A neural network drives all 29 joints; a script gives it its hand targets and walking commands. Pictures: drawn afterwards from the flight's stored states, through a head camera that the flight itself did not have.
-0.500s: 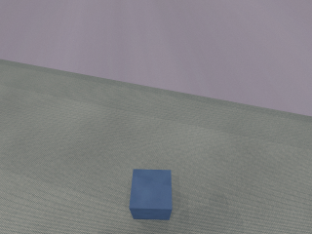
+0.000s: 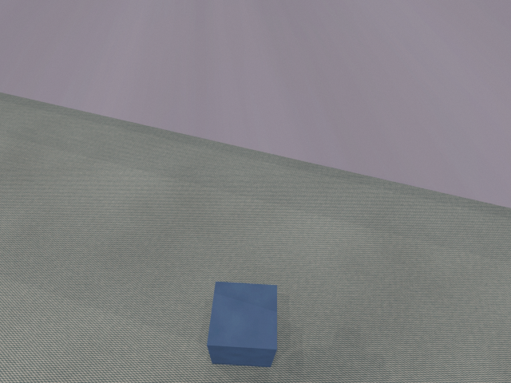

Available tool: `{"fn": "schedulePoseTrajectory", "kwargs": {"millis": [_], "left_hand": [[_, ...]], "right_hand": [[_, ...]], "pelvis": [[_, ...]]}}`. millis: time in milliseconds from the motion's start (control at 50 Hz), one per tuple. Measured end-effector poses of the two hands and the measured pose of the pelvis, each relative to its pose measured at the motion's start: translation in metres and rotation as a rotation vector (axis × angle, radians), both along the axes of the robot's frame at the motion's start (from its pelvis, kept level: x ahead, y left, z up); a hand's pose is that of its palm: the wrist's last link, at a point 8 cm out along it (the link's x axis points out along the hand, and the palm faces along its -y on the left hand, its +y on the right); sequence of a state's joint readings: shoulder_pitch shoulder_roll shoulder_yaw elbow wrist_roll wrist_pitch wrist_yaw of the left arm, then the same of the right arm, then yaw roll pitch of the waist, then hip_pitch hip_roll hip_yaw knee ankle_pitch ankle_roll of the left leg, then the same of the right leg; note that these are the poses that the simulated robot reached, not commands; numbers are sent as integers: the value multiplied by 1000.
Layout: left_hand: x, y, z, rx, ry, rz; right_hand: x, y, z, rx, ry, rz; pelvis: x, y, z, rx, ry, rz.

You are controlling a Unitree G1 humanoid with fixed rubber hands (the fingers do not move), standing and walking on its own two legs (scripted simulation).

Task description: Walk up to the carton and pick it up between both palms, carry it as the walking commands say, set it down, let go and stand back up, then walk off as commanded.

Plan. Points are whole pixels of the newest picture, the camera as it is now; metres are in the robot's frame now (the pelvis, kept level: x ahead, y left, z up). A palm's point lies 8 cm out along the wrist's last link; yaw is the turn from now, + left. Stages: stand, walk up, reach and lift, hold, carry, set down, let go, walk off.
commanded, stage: stand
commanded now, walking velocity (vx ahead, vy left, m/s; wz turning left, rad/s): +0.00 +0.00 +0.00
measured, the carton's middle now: (243, 325) +0.40 +0.02 -0.66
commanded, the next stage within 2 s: reach and lift in 0.38 s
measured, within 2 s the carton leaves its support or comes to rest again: neither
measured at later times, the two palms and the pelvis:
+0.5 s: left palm out of the picture +0.10 +0.25 -0.14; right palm out of the picture +0.10 -0.23 -0.14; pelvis -0.03 +0.01 -0.02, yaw +0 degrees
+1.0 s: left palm out of the picture +0.14 +0.23 -0.17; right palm out of the picture +0.15 -0.21 -0.17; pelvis -0.05 +0.00 -0.06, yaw +0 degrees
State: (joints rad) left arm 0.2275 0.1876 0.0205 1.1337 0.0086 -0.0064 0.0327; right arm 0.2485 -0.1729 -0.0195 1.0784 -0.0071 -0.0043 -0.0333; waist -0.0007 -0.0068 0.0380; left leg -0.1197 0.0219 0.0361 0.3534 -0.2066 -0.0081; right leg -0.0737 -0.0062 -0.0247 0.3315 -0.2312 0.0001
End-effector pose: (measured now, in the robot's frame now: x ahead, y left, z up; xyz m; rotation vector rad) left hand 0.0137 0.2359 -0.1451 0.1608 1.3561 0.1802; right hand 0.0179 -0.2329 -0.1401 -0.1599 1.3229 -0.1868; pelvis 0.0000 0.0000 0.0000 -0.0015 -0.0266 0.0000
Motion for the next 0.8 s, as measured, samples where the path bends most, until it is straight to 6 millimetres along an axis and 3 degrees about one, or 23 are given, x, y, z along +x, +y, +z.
{"fn": "schedulePoseTrajectory", "kwargs": {"millis": [180,380,420,520,560,620,700,800], "left_hand": [[-35,0,-1,-6,77,19],[-47,-7,-3,-25,100,23],[-15,-5,-4,-29,20,-2],[109,12,8,-4,-137,-49],[134,12,17,-8,-121,-55],[140,6,22,-23,-64,-54],[120,-8,14,-53,-22,-44],[105,-17,-5,-75,-47,-31]], "right_hand": [[-12,9,-3,13,32,-1],[-35,19,-6,29,79,-12],[-6,17,-6,36,-2,-6],[105,2,5,13,-121,62],[129,0,13,10,-98,53],[135,2,17,20,-40,41],[118,10,10,35,9,51],[107,18,-8,59,-25,51]], "pelvis": [[-4,5,0,1,-1,5],[-8,8,-1,2,2,8],[-13,8,-6,0,56,8],[-31,9,-26,1,132,-1],[-32,9,-27,5,152,-9],[-28,10,-24,8,171,-18],[-22,10,-22,11,205,-21],[-25,8,-34,9,266,-12]]}}
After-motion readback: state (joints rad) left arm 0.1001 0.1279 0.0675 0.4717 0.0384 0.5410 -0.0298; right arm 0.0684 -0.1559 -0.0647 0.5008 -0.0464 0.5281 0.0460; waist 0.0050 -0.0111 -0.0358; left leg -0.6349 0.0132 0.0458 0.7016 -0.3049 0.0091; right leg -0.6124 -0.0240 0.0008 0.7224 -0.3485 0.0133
